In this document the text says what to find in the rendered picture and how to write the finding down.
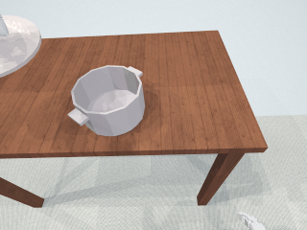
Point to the table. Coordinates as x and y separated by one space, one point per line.
194 104

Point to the pot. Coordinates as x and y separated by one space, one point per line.
109 100

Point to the lid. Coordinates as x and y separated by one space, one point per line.
19 46

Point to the robot right hand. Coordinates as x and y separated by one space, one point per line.
250 221

